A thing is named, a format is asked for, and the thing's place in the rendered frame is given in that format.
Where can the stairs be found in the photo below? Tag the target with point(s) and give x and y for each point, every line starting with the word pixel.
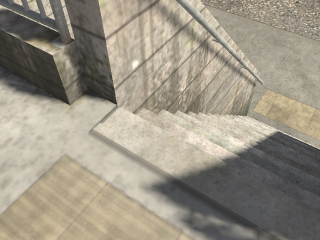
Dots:
pixel 278 159

